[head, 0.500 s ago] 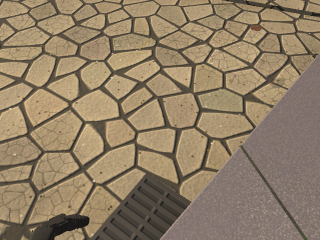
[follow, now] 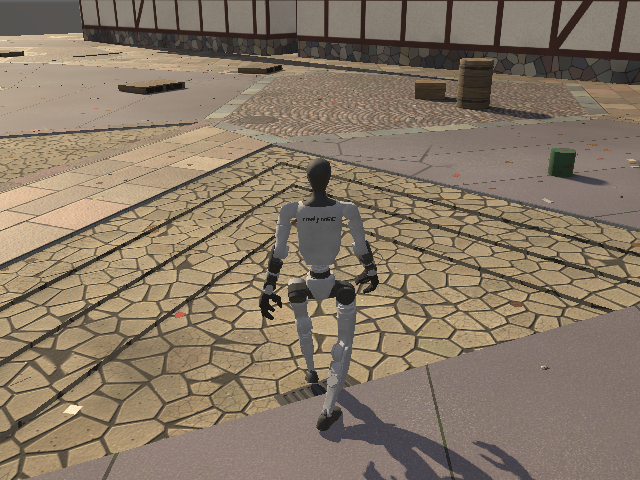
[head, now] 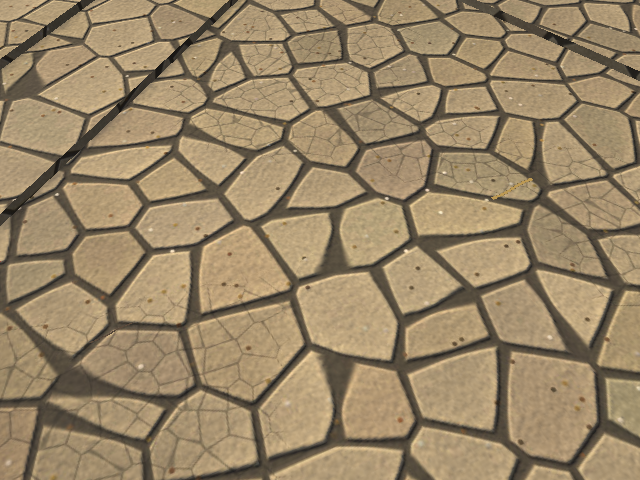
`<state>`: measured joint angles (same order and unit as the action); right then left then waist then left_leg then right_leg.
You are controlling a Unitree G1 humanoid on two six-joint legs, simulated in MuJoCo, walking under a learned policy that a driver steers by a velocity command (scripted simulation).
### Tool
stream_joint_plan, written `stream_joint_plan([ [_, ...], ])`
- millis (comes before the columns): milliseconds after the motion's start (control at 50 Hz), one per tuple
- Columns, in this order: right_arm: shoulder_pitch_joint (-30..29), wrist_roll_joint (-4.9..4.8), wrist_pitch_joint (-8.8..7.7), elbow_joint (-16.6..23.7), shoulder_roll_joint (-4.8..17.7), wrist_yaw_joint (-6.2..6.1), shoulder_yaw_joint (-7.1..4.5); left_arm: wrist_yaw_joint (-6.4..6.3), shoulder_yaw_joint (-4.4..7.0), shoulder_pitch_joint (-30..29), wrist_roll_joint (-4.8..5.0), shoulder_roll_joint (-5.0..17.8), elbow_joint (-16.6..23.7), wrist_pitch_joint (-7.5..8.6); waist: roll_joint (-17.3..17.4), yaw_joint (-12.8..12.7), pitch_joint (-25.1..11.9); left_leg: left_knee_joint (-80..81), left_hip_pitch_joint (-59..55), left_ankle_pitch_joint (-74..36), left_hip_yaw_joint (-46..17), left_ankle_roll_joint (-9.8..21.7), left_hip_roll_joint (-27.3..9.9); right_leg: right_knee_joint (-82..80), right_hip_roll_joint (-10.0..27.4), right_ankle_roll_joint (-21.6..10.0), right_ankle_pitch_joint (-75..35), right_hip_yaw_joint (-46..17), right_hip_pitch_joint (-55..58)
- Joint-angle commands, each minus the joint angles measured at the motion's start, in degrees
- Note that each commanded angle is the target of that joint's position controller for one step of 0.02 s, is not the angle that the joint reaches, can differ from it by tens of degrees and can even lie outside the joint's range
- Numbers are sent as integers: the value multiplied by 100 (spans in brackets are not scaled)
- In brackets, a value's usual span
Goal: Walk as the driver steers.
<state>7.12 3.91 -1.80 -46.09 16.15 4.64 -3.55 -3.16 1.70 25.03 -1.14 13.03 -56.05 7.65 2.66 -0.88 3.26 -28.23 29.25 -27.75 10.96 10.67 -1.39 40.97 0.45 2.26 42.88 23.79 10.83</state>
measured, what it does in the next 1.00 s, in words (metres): goes down, turning left: left foot 0.14 m lower, then right foot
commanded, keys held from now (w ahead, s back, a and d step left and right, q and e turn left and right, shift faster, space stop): w+q+shift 0.64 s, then w+shift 0.18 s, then w+e+shift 0.18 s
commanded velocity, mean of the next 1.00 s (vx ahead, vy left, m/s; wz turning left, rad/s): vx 1.00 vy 0.00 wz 0.73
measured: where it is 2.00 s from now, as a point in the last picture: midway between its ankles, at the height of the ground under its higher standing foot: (78, 144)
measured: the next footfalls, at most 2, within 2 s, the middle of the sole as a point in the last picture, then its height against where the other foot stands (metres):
left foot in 0.04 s outside the picture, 0.14 m lower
right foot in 0.38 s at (389, 431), level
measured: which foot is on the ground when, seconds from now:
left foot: up 0.00-0.02, down 0.04-0.40, up 0.42-0.82, down 0.84-1.00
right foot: down 0.00-0.04, up 0.06-0.36, down 0.38-0.84, up 0.86-1.00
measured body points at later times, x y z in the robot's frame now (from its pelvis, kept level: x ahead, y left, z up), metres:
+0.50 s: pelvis +0.45 -0.01 -0.08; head +0.47 -0.01 +0.37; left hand +0.47 +0.29 -0.17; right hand +0.67 -0.25 -0.19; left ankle +0.30 +0.02 -0.68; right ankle +0.58 -0.13 -0.79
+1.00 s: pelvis +0.77 +0.26 -0.06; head +0.79 +0.28 +0.39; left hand +0.63 +0.48 -0.20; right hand +1.02 +0.12 -0.18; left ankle +0.75 +0.29 -0.79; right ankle +0.82 +0.06 -0.68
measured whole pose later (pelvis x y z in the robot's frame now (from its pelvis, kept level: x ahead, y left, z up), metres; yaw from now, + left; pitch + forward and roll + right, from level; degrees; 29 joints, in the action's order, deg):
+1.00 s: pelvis +0.77 +0.26 -0.06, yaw +44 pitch +0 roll +0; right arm 15.9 2.4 -3.8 -47.6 15.4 0.9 -2.4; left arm 1.3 1.8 17.9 -0.3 14.1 -48.0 3.3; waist -1.0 -1.4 2.4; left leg -29.6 14.5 15.9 6.4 6.6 4.7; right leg 74.3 6.3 -3.6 14.3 -2.9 -25.6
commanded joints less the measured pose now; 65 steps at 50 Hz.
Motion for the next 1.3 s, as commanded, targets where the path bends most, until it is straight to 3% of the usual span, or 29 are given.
stream_joint_plan([
  [20,2506,-42,-5,-694,638,-192,-268,-130,194,-233,33,953,249,-211,-503,1165,-536,140,-2287,539,88,362,233,2954,1514,-442,-8095,-660,-812],
  [40,3463,-124,3,-1015,964,-299,-459,-12,283,-907,179,1047,409,-253,295,1895,-791,684,-3686,567,-382,814,127,5813,756,-432,-6178,-693,-1952],
  [60,3507,-216,23,-1197,1572,-331,-590,105,145,-1366,20,447,799,-235,1775,1629,-179,-711,-5369,-890,-897,1161,-263,8217,-212,-343,22,-949,-5525],
  [80,3373,-257,2,-1124,1549,-318,-482,70,-39,-1290,-7,177,1384,-132,1088,1054,-1134,-1218,-6443,-1574,-2515,1532,-810,8020,105,-265,-222,-1947,-6998],
  [100,3223,-306,29,-955,1134,-380,-382,135,-98,-1451,-87,272,1541,-66,-286,931,-1543,-534,-6275,339,-3560,1738,-1116,7254,350,-222,-589,-2463,-7236],
  [140,2584,-229,74,-842,1491,-607,-460,220,-107,-1748,-214,475,1722,-25,-517,479,-779,1110,-4711,4095,-5817,2072,-2055,6286,460,-38,-272,-2919,-7829],
  [160,2352,-195,-31,-704,1107,-602,-343,269,-69,-1779,-392,676,1567,-122,-1329,264,-180,1096,-3536,4968,-5780,1912,-1983,5868,757,-20,-267,-3056,-7699],
  [180,1957,-246,-175,-608,788,-589,-207,293,-97,-2263,-323,573,1757,-202,-1509,26,443,1432,-2064,5226,-5207,1581,-1670,4575,964,115,-1525,-3128,-7300],
  [220,922,-273,-355,-236,910,-624,-201,357,-155,-2734,-260,588,2062,-278,-1204,-244,1001,2164,1124,4443,-3948,1078,-576,1654,1053,440,-3495,-2923,-4261],
  [280,1026,-454,-453,-290,988,-420,-275,402,-131,-2064,51,543,1788,-335,-308,-143,121,1310,713,2849,-2805,515,171,302,565,171,-5230,-2512,-2187],
  [340,1587,-406,-306,-345,1081,-358,-377,295,-59,-2162,57,693,1854,-289,-65,176,-191,113,-1283,1656,-3099,191,181,-783,117,42,-4306,-2428,-2470],
  [380,1326,-323,-284,-260,1125,-339,-388,199,166,-333,-11,1086,1458,-205,-226,-918,-1219,-2468,-1116,1120,-2790,-83,516,-734,48,-73,-3180,-2414,-574],
  [400,1000,-335,-362,77,190,-371,-149,138,314,894,-198,1598,1271,-178,-1198,-1293,-1987,-4848,50,3833,-2413,-160,859,-949,1555,-206,-1039,-4222,673],
  [420,1621,-565,-392,608,-50,-352,-35,187,401,110,-228,1989,1350,-226,-3111,-228,-2333,-5665,1479,5596,-1926,-224,1021,-2943,2805,-719,421,-7995,834],
  [460,970,-248,-132,475,339,-363,-27,251,269,-1049,-157,939,1593,-342,-1115,-198,-680,-5800,2105,4738,-1534,-287,156,-2695,2337,-820,956,-6371,-713],
  [540,287,-178,125,968,78,-45,42,284,185,-693,-77,548,935,-235,-1026,92,-40,-5123,1769,4261,-1558,-521,-441,-2942,1741,-524,-1839,-3698,-1996],
  [720,-1127,-178,159,1516,235,137,174,330,273,-224,-84,1025,647,-29,-457,24,526,-1931,966,2780,-655,-218,-242,-3902,1397,-567,-4473,-1101,-1585],
  [760,-1073,-159,108,1418,258,65,183,295,280,-16,-82,1240,571,-95,-618,75,432,-1394,402,3199,-332,-5,140,-3507,1490,-628,-6905,-876,-991],
  [800,-368,-145,55,1190,516,-53,78,239,330,84,-106,1615,529,-245,-942,516,-166,-1199,-410,4097,-169,177,638,-2017,1669,-670,-9688,-821,-317],
  [840,1726,-89,-9,481,909,-188,-146,200,333,-111,-51,1687,642,-374,-859,1493,-1194,-334,-3198,4114,-648,384,700,962,1546,-696,-9185,-840,-1465],
  [860,1596,23,-31,424,1437,-297,-267,338,139,324,-12,751,885,-365,512,816,-1771,-375,-5090,5528,-2744,425,-863,3063,901,-576,-3354,-1120,-3731],
  [880,1841,-110,-32,550,1803,-341,-359,382,136,274,172,777,1220,-293,979,776,-2845,746,-5805,6152,-5612,749,-1998,4634,33,-550,-1403,-2232,-4971],
  [900,1802,-98,-67,399,1559,-397,-349,333,213,-734,207,1080,1346,-245,-66,1014,-1956,1053,-5210,5411,-4805,454,-1792,4739,207,-694,-2164,-2837,-5608],
  [940,1308,-91,-250,183,987,-429,-213,380,124,-682,175,768,1187,-230,-570,412,-538,1262,-3184,4244,-3333,118,-1462,3812,652,-707,-2794,-2840,-5210],
  [1000,1009,-228,-447,75,379,-424,-16,547,132,-180,43,564,873,-560,-91,-82,-196,1817,-2087,3856,-2151,-319,-1051,3216,849,-599,-3131,-2906,-4514],
  [1080,1289,-290,-622,-156,317,-364,6,644,92,-1257,113,387,1174,-655,-5,68,376,2299,-2072,2037,-674,-787,-599,2266,714,-599,-4116,-2472,-5155],
  [1220,1540,-320,-630,-287,746,-674,51,770,-15,-1919,58,573,1489,-578,164,-135,54,1594,-3281,-2922,448,-1207,-732,-29,-243,-1110,-5097,-1113,-4028],
  [1260,1436,-267,-488,-320,1029,-806,10,691,94,-677,-26,890,1114,-620,424,-815,-489,290,-3258,-4217,208,-1093,-1079,-126,-652,-1293,-4385,-1368,-2542],
  [1300,582,-195,-282,-219,1273,-770,-90,469,416,1589,-33,1441,474,-650,157,-2132,-990,-3721,-2310,-2434,141,-754,-656,-1000,-297,-1825,-3521,-2300,-640],
])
